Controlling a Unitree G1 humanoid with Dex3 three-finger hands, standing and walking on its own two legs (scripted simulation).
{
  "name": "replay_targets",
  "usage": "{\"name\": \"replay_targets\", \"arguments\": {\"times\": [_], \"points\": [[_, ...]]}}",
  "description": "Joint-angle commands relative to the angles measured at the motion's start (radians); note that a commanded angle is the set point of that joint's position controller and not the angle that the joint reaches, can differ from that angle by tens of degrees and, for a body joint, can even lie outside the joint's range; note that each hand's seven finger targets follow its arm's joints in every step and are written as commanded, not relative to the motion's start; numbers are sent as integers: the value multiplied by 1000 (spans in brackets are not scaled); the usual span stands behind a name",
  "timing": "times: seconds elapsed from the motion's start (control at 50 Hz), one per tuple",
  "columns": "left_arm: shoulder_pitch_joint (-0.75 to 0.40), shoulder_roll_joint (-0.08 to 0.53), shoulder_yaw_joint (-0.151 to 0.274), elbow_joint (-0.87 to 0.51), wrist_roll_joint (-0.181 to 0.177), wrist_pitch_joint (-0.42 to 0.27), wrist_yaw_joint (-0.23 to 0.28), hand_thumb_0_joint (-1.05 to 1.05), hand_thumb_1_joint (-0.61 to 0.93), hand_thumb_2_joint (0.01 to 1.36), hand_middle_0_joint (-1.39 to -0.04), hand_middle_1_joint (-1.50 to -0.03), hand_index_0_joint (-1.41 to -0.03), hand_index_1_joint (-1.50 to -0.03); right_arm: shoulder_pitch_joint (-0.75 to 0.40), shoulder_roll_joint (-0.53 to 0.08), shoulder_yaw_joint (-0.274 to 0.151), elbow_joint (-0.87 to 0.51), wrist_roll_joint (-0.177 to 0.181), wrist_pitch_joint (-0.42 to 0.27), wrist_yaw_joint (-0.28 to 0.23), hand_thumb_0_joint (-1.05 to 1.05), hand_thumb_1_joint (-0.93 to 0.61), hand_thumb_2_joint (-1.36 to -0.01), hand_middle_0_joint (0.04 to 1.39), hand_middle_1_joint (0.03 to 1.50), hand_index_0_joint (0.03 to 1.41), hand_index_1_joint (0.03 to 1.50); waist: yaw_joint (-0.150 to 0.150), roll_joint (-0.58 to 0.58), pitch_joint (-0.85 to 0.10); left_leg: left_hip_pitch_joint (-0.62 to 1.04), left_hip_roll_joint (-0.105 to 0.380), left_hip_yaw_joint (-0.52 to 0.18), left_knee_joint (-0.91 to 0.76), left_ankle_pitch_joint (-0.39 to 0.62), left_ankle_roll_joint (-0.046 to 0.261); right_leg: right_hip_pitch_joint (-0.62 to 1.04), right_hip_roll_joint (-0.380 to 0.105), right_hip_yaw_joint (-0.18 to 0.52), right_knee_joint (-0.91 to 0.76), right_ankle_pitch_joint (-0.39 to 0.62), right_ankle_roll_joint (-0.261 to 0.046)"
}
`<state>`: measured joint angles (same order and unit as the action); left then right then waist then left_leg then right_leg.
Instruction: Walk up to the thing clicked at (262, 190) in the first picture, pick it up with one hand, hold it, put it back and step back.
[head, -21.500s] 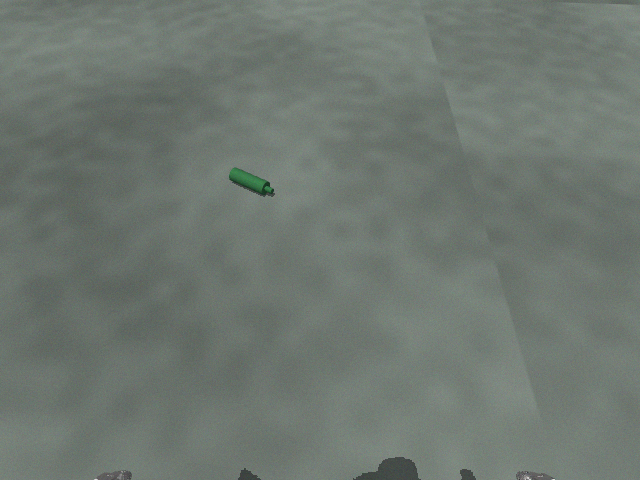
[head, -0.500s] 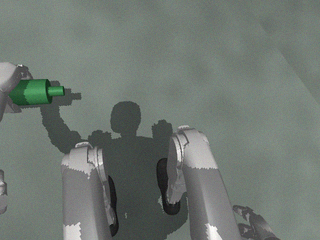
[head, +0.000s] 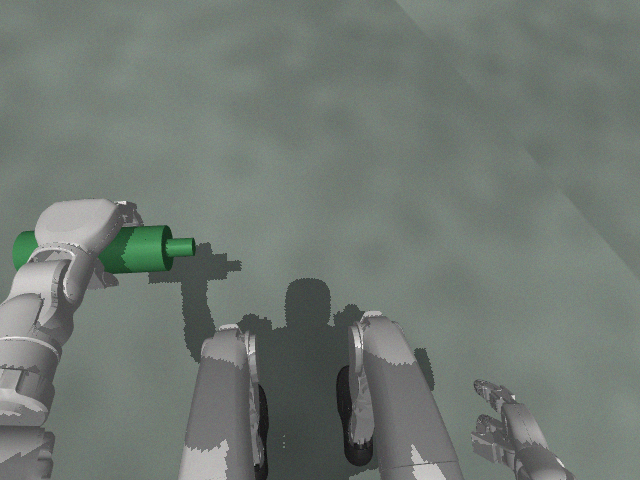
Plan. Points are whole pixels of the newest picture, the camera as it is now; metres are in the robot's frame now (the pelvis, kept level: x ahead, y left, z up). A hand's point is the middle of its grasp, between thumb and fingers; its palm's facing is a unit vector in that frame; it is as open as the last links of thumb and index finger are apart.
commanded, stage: lift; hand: left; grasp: from above
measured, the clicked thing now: (112, 250) +0.40 +0.26 -0.11
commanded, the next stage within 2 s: hold in 0.84 s
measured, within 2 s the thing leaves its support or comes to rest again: neither
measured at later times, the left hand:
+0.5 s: hand (57, 242) +0.35 +0.24 +0.06, palm faces -0.47 -0.06 -0.88, open 9.2 cm
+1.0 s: hand (33, 190) +0.37 +0.23 +0.13, palm faces -0.48 -0.07 -0.87, open 9.1 cm
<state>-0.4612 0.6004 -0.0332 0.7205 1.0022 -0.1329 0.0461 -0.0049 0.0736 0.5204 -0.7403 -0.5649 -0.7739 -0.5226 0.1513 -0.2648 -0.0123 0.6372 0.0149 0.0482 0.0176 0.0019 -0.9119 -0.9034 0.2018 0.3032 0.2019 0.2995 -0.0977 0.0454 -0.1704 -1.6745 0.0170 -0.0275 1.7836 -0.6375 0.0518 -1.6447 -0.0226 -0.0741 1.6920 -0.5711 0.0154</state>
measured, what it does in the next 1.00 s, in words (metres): rises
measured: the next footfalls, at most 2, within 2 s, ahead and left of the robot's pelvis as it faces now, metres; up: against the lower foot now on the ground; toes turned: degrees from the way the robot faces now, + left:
none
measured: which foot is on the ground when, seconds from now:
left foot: down 0.00-1.00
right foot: down 0.00-1.00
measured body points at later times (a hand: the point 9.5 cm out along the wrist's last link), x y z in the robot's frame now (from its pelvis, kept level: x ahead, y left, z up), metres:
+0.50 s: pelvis +0.03 +0.00 +0.16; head +0.10 +0.01 +0.60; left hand +0.37 +0.24 +0.11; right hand +0.12 -0.27 +0.04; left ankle +0.07 +0.09 -0.50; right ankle +0.09 -0.13 -0.49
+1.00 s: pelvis +0.07 +0.00 +0.21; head +0.12 -0.01 +0.66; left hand +0.39 +0.23 +0.18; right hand +0.17 -0.27 +0.09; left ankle +0.07 +0.09 -0.49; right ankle +0.09 -0.13 -0.49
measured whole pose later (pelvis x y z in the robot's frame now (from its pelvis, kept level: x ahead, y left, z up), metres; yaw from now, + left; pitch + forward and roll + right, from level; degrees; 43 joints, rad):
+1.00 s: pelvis +0.07 +0.00 +0.21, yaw +1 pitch +10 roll -1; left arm -0.28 0.41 -0.21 0.81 1.00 -0.04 0.11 -0.01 0.11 0.49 -0.73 -0.52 -0.76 -0.49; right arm 0.25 -0.25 -0.04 0.73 0.05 0.01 -0.05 0.01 -0.90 -0.90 0.20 0.30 0.20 0.30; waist -0.04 0.03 -0.08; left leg -0.57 0.02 0.04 0.79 -0.38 0.03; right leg -0.58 0.00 -0.01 0.74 -0.33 0.01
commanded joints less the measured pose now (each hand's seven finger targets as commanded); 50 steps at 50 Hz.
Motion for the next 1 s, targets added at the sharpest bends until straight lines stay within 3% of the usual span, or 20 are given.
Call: {"name": "replay_targets", "arguments": {"times": [0.0, 0.02, 0.04, 0.06, 0.08, 0.12, 0.2, 0.36, 0.4, 0.48, 0.5, 0.52, 0.56, 0.66, 0.74, 0.82, 0.88, 0.9, 0.94, 0.98], "points": [[-254, 250, 92, -259, -15, 22, 46, 0, 723, 842, -1051, -684, -1054, -681, 119, -186, -72, -53, 11, -22, -32, 0, -896, -898, 201, 300, 200, 300, 5, 166, -592, 650, -1, -86, -428, 206, -28, 391, 42, 8, -274, 163, -35], [-218, 248, 101, -218, -16, 27, 44, 0, 733, 864, -1063, -684, -1062, -686, 114, -183, -70, -44, 13, -25, -37, 0, -896, -899, 200, 300, 200, 300, 10, 159, -548, 667, -1, -97, -455, 216, -31, 397, 44, 9, -293, 165, -34], [-239, 229, 78, -258, -16, 25, 42, 0, 737, 848, -1058, -698, -1062, -694, 119, -174, -70, -37, 14, -28, -44, 0, -896, -899, 200, 300, 200, 300, 7, 164, -541, 688, 2, -78, -470, 233, -31, 432, 48, 12, -327, 174, -37], [-210, 224, 80, -236, -18, 27, 45, 0, 725, 852, -1063, -674, -1060, -677, 113, -168, -69, -38, 17, -32, -49, 0, -897, -899, 200, 300, 200, 300, 14, 136, -529, 696, 1, -72, -497, 213, -28, 483, 50, 15, -361, 171, -37], [-182, 187, 55, -196, -15, 30, 45, 0, 728, 835, -1059, -678, -1061, -677, 118, -160, -63, -30, 17, -35, -53, 0, -897, -899, 200, 300, 200, 300, -1, 102, -457, 682, 0, -68, -519, 200, -26, 497, 50, 20, -397, 164, -36], [-182, 190, 59, -190, -19, 25, 52, 0, 698, 819, -1037, -671, -1040, -668, 116, -150, -60, -28, 23, -47, -64, 0, -897, -899, 200, 300, 200, 300, -1, 87, -397, 679, -3, -55, -577, 147, -25, 573, 54, 31, -464, 140, -34], [-189, 146, 18, -147, -9, 16, 67, 0, 660, 767, -987, -679, -1001, -666, 112, -144, -57, -13, 23, -70, -76, 0, -896, -899, 200, 300, 200, 300, 1, 86, -337, 762, 3, -64, -677, 126, -32, 635, 60, 38, -554, 129, -36], [-208, 96, -20, -91, 22, 22, 139, 0, 606, 777, -950, -691, -960, -681, 125, -142, -62, 4, 25, -100, -74, 0, -896, -900, 200, 300, 200, 300, 21, 91, -301, 939, -4, -39, -822, 210, -41, 799, 66, 49, -708, 190, -41], [-246, 78, -36, -101, 24, 33, 158, 0, 625, 777, -971, -674, -978, -667, 125, -139, -63, 13, 24, -102, -73, 0, -894, -899, 200, 300, 200, 300, 12, 87, -288, 969, -5, -31, -853, 213, -41, 827, 66, 52, -746, 194, -41], [-232, 95, -21, -77, 23, 63, 178, 0, 612, 790, -965, -667, -969, -663, 122, -142, -69, 17, 24, -102, -72, 0, -894, -898, 200, 300, 200, 300, 35, 65, -278, 1043, -8, -22, -914, 272, -46, 921, 64, 57, -816, 231, -38], [-201, 101, -16, -52, 26, 71, 177, 0, 610, 788, -962, -669, -967, -664, 124, -141, -67, 22, 26, -101, -72, 0, -894, -898, 200, 300, 200, 300, 35, 53, -264, 1040, -13, -13, -916, 306, -45, 936, 65, 60, -826, 254, -39], [-207, 67, -43, -60, 23, 76, 172, 0, 624, 772, -970, -671, -979, -662, 125, -139, -67, 19, 25, -100, -71, 0, -895, -898, 200, 300, 200, 300, 32, 50, -260, 1060, -16, -5, -923, 331, -44, 956, 62, 63, -842, 278, -39], [-195, 70, -38, -53, 21, 88, 168, 0, 597, 772, -949, -674, -958, -665, 131, -138, -71, 22, 26, -98, -72, 0, -897, -899, 200, 300, 200, 300, 37, 39, -265, 1084, -21, 1, -935, 374, -42, 998, 60, 73, -871, 315, -37], [-138, 39, -57, -41, 4, 114, 158, 0, 583, 720, -948, -612, -954, -605, 121, -139, -73, 10, 28, -90, -70, 0, -893, -897, 200, 300, 200, 300, 49, 24, -229, 1149, -19, 10, -1007, 396, -46, 1059, 63, 65, -931, 328, -39], [-165, 33, -68, -97, -4, 111, 132, 0, 590, 723, -960, -599, -963, -597, 120, -137, -78, -1, 31, -81, -74, 0, -894, -897, 200, 300, 200, 300, 49, 25, -246, 1219, -20, 15, -1040, 458, -45, 1110, 61, 67, -972, 379, -39], [-183, 35, -66, -128, -16, 99, 126, 0, 617, 703, -971, -594, -982, -583, 115, -137, -78, -7, 33, -79, -78, 0, -890, -894, 201, 300, 200, 300, 52, 27, -226, 1255, -22, 20, -1083, 456, -44, 1148, 59, 70, -1017, 378, -39], [-182, 26, -74, -127, -12, 92, 119, 0, 625, 708, -978, -591, -989, -580, 116, -138, -78, 1, 35, -74, -80, 0, -888, -894, 201, 300, 200, 300, 38, 23, -223, 1299, -20, 20, -1096, 512, -48, 1159, 59, 71, -1029, 420, -39], [-194, 43, -64, -144, -8, 90, 120, 0, 638, 716, -984, -601, -997, -587, 113, -139, -80, 0, 34, -73, -82, 0, -889, -894, 201, 300, 200, 300, 51, 23, -234, 1314, -22, 21, -1102, 528, -47, 1179, 59, 72, -1039, 436, -37], [-168, 23, -78, -121, -3, 93, 121, 0, 630, 682, -972, -598, -991, -579, 114, -137, -77, 2, 35, -69, -79, 0, -891, -893, 201, 300, 200, 300, 46, 16, -207, 1328, -23, 22, -1115, 548, -49, 1188, 56, 71, -1050, 448, -39], [-198, 43, -68, -136, 4, 93, 120, 0, 654, 690, -982, -609, -1004, -587, 112, -143, -81, 3, 35, -65, -79, 0, -889, -892, 201, 300, 200, 300, 47, 18, -234, 1358, -26, 24, -1125, 585, -51, 1222, 56, 73, -1061, 483, -37]]}}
